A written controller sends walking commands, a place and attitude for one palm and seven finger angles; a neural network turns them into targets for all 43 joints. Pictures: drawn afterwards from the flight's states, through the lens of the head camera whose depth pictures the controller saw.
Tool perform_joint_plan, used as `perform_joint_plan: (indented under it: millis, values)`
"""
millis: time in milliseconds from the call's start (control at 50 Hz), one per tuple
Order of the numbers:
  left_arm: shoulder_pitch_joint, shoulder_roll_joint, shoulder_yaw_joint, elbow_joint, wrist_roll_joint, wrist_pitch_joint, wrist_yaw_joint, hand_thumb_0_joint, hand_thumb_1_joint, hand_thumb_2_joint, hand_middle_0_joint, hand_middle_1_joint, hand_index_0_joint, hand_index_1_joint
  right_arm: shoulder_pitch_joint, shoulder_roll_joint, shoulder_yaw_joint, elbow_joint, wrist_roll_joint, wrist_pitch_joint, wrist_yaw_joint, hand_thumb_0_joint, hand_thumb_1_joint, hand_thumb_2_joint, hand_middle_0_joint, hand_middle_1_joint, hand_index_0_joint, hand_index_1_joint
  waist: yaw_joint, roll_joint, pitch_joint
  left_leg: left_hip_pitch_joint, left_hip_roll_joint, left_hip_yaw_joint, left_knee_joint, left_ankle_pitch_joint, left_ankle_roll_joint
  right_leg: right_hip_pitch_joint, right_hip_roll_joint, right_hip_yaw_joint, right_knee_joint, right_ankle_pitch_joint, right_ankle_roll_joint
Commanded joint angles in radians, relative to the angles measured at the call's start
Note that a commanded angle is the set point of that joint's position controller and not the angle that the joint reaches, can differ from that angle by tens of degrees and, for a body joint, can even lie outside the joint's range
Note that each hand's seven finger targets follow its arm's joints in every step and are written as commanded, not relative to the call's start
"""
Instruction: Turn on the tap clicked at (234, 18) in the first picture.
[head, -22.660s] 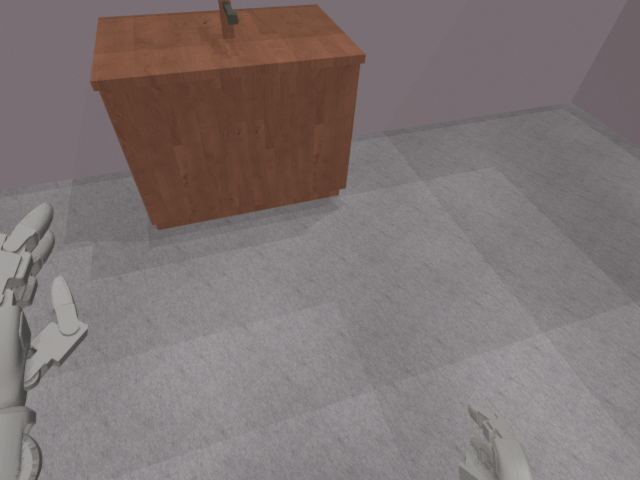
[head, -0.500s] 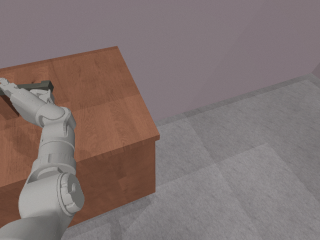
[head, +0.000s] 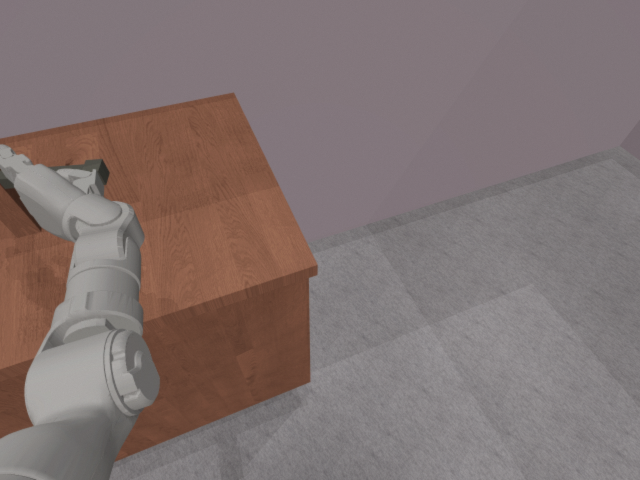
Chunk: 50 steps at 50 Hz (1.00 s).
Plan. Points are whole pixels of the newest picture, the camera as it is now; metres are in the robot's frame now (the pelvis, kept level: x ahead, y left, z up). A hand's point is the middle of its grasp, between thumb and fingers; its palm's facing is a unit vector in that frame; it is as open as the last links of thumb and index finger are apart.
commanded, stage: lift the hand up off the lever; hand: left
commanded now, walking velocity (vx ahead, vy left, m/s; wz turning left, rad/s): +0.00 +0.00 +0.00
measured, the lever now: (96, 172) +0.56 +0.32 +0.07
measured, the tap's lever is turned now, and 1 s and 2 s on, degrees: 76 76 76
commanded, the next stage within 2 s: draw the hand back beside the body in 0.02 s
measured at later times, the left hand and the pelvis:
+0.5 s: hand (75, 249) +0.36 +0.26 +0.13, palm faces +0.34 -0.91 -0.25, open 7.7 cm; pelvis +0.00 +0.01 +0.02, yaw -5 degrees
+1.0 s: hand (21, 309) +0.26 +0.25 +0.17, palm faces +0.30 -0.91 -0.28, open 7.5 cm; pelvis -0.01 +0.02 +0.03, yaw -4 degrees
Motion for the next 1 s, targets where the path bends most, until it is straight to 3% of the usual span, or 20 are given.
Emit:
perform_joint_plan:
  millis: [0, 40, 100, 120, 160, 180, 220, 240, 300, 320, 360, 380, 460, 520, 600, 620, 660, 720, 820, 980]
  values:
    - [-0.484, 0.191, -0.058, -0.182, 0.021, -0.057, 0.006, 0.0, 0.9, 0.9, -0.15, -0.15, -0.15, -0.15, 0.049, -0.152, -0.042, -0.076, 0.001, -0.026, -0.007, 0.0, -0.9, -0.9, 0.2, 0.3, 0.2, 0.3, -0.023, 0.014, -0.271, 0.212, 0.012, 0.011, -0.034, 0.291, 0.041, 0.07, -0.061, 0.043, -0.085, 0.454, 0.091]
    - [-0.54, 0.207, -0.049, -0.211, 0.026, -0.077, 0.02, 0.0, 0.9, 0.9, -0.15, -0.15, -0.15, -0.15, 0.053, -0.151, -0.043, -0.067, -0.003, -0.033, -0.004, 0.0, -0.9, -0.9, 0.2, 0.3, 0.2, 0.3, -0.023, 0.044, -0.29, 0.237, 0.014, 0.005, -0.032, 0.295, 0.039, 0.048, -0.055, 0.042, -0.084, 0.419, 0.084]
    - [-0.523, 0.236, -0.015, -0.204, 0.041, -0.099, 0.044, 0.0, 0.9, 0.9, -0.15, -0.15, -0.15, -0.15, 0.061, -0.15, -0.046, -0.061, -0.011, -0.039, 0.0, 0.0, -0.9, -0.9, 0.2, 0.3, 0.2, 0.3, -0.017, 0.023, -0.332, 0.235, 0.016, 0.002, -0.016, 0.312, 0.038, 0.052, -0.052, 0.04, -0.067, 0.426, 0.084]
    - [-0.466, 0.222, -0.184, -0.29, 0.084, -0.105, -0.108, 0.0, 0.9, 0.9, -0.151, -0.153, -0.151, -0.153, 0.07, -0.171, -0.055, -0.081, -0.005, -0.021, -0.017, 0.0, -0.9, -0.9, 0.2, 0.3, 0.2, 0.3, -0.032, 0.045, -0.36, 0.296, 0.021, 0.021, -0.017, 0.371, 0.033, 0.068, -0.044, 0.069, -0.044, 0.493, 0.068]
    - [-0.35, 0.326, -0.092, -0.403, 0.042, -0.119, -0.222, 0.0, 0.9, 0.9, -0.153, -0.159, -0.153, -0.159, 0.085, -0.171, -0.058, -0.127, 0.015, -0.018, -0.037, 0.0, -0.9, -0.9, 0.2, 0.3, 0.2, 0.3, 0.034, 0.07, -0.491, 0.375, 0.02, 0.038, -0.029, 0.485, 0.039, 0.195, -0.047, 0.083, -0.051, 0.659, 0.07]
    - [-0.282, 0.311, -0.113, -0.466, 0.024, -0.12, -0.268, 0.0, 0.9, 0.9, -0.154, -0.162, -0.154, -0.162, 0.071, -0.162, -0.055, -0.148, 0.029, -0.011, -0.045, 0.0, -0.9, -0.9, 0.2, 0.3, 0.2, 0.3, 0.05, 0.084, -0.498, 0.387, 0.021, 0.044, -0.038, 0.514, 0.038, 0.238, -0.048, 0.091, -0.056, 0.718, 0.073]
    - [-0.1, 0.263, -0.136, -0.501, -0.04, -0.123, -0.38, 0.0, 0.9, 0.9, -0.156, -0.168, -0.156, -0.168, 0.056, -0.152, -0.05, -0.166, 0.049, -0.001, -0.056, 0.0, -0.9, -0.9, 0.2, 0.3, 0.2, 0.3, 0.072, 0.062, -0.418, 0.384, 0.029, 0.045, -0.059, 0.549, 0.034, 0.265, -0.042, 0.088, -0.073, 0.744, 0.067]
    - [-0.017, 0.246, -0.143, -0.527, -0.081, -0.128, -0.439, 0.0, 0.9, 0.9, -0.157, -0.171, -0.157, -0.171, 0.04, -0.148, -0.044, -0.178, 0.059, 0.0, -0.06, 0.0, -0.9, -0.9, 0.2, 0.3, 0.2, 0.3, 0.081, 0.011, -0.362, 0.369, 0.034, 0.051, -0.077, 0.54, 0.036, 0.286, -0.042, 0.088, -0.086, 0.766, 0.07]
    - [0.26, 0.28, -0.031, -0.626, -0.215, -0.094, -0.529, 0.0, 0.9, 0.9, -0.16, -0.18, -0.16, -0.18, -0.03, -0.144, -0.034, -0.238, 0.09, 0.001, -0.08, 0.0, -0.9, -0.9, 0.2, 0.3, 0.2, 0.3, 0.153, -0.085, -0.284, 0.288, 0.021, 0.079, -0.129, 0.443, 0.039, 0.424, -0.058, 0.094, -0.111, 0.888, 0.092]
    - [0.419, 0.47, -0.022, -0.516, -0.147, -0.08, -0.556, 0.0, 0.9, 0.9, -0.161, -0.183, -0.161, -0.183, -0.026, -0.16, -0.029, -0.226, 0.094, 0.009, -0.059, 0.0, -0.9, -0.9, 0.2, 0.3, 0.2, 0.3, 0.15, -0.031, -0.208, 0.297, 0.027, 0.09, -0.16, 0.384, 0.036, 0.436, -0.104, 0.124, -0.122, 0.908, 0.106]
    - [0.42, 0.424, -0.044, -0.651, -0.173, -0.093, -0.595, 0.0, 0.9, 0.9, -0.163, -0.189, -0.163, -0.189, -0.083, -0.147, -0.028, -0.266, 0.105, 0.011, -0.059, 0.0, -0.9, -0.9, 0.2, 0.3, 0.2, 0.3, 0.139, -0.066, -0.121, 0.293, 0.027, 0.092, -0.198, 0.357, 0.038, 0.424, -0.099, 0.123, -0.156, 0.85, 0.109]
    - [0.38, 0.386, -0.098, -0.736, -0.177, -0.104, -0.612, 0.0, 0.9, 0.9, -0.164, -0.192, -0.164, -0.192, -0.111, -0.149, -0.028, -0.279, 0.109, 0.004, -0.063, 0.0, -0.9, -0.9, 0.2, 0.3, 0.2, 0.3, 0.128, -0.057, -0.105, 0.329, 0.024, 0.094, -0.215, 0.349, 0.041, 0.406, -0.091, 0.122, -0.179, 0.805, 0.106]
    - [0.28, 0.314, -0.2, -0.962, -0.185, -0.141, -0.628, 0.0, 0.9, 0.9, -0.168, -0.204, -0.168, -0.204, -0.177, -0.148, -0.029, -0.28, 0.111, -0.053, -0.072, 0.0, -0.9, -0.9, 0.2, 0.3, 0.2, 0.3, 0.09, 0.084, -0.07, 0.509, 0.034, 0.074, -0.243, 0.367, 0.041, 0.271, -0.063, 0.119, -0.256, 0.598, 0.089]
    - [0.192, 0.223, -0.302, -0.997, -0.181, -0.155, -0.621, 0.0, 0.9, 0.9, -0.171, -0.213, -0.171, -0.213, -0.196, -0.148, -0.026, -0.261, 0.109, -0.093, -0.083, 0.0, -0.9, -0.9, 0.2, 0.3, 0.2, 0.3, 0.061, 0.059, -0.03, 0.577, 0.04, 0.045, -0.273, 0.291, 0.036, 0.186, -0.04, 0.102, -0.29, 0.402, 0.069]
    - [0.282, 0.177, -0.329, -0.924, -0.183, -0.162, -0.614, 0.0, 0.9, 0.9, -0.175, -0.225, -0.175, -0.225, -0.225, -0.143, -0.015, -0.243, 0.105, -0.115, -0.097, 0.0, -0.9, -0.9, 0.2, 0.3, 0.2, 0.3, 0.071, -0.032, -0.008, 0.565, 0.037, 0.022, -0.314, 0.15, 0.038, 0.188, -0.039, 0.094, -0.317, 0.252, 0.065]
    - [0.282, 0.168, -0.338, -0.927, -0.186, -0.167, -0.618, 0.0, 0.9, 0.9, -0.176, -0.228, -0.176, -0.228, -0.229, -0.141, -0.013, -0.245, 0.106, -0.116, -0.099, 0.0, -0.9, -0.9, 0.2, 0.3, 0.2, 0.3, 0.074, -0.021, -0.013, 0.571, 0.032, 0.02, -0.323, 0.124, 0.036, 0.194, -0.041, 0.093, -0.326, 0.228, 0.063]
    - [0.346, 0.182, -0.314, -0.925, -0.189, -0.174, -0.618, 0.0, 0.9, 0.9, -0.178, -0.234, -0.178, -0.234, -0.247, -0.134, -0.004, -0.245, 0.101, -0.118, -0.1, 0.0, -0.9, -0.9, 0.2, 0.3, 0.2, 0.3, 0.091, -0.03, -0.02, 0.566, 0.031, 0.012, -0.339, 0.109, 0.032, 0.225, -0.044, 0.09, -0.329, 0.217, 0.06]
    - [0.466, 0.262, -0.215, -0.982, -0.194, -0.179, -0.625, 0.0, 0.9, 0.9, -0.181, -0.243, -0.181, -0.243, -0.258, -0.131, 0.003, -0.261, 0.094, -0.113, -0.094, 0.0, -0.9, -0.9, 0.2, 0.3, 0.2, 0.3, 0.127, 0.034, -0.062, 0.57, 0.028, 0.015, -0.35, 0.164, 0.019, 0.302, -0.047, 0.088, -0.338, 0.267, 0.052]
    - [0.605, 0.299, -0.143, -1.128, -0.203, -0.171, -0.64, 0.0, 0.9, 0.9, -0.186, -0.258, -0.186, -0.258, -0.282, -0.113, 0.015, -0.293, 0.085, -0.101, -0.087, 0.0, -0.9, -0.9, 0.2, 0.3, 0.2, 0.3, 0.15, 0.081, -0.015, 0.545, 0.033, 0.027, -0.368, 0.247, 0.009, 0.375, -0.048, 0.088, -0.355, 0.35, 0.045]
    - [0.832, 0.201, -0.207, -1.291, -0.206, -0.16, -0.655, 0.0, 0.9, 0.9, -0.194, -0.282, -0.194, -0.282, -0.294, -0.107, 0.005, -0.312, 0.08, -0.12, -0.079, 0.0, -0.9, -0.9, 0.2, 0.3, 0.2, 0.3, 0.142, 0.004, 0.041, 0.563, 0.044, 0.042, -0.364, 0.296, 0.019, 0.349, -0.047, 0.086, -0.363, 0.381, 0.056]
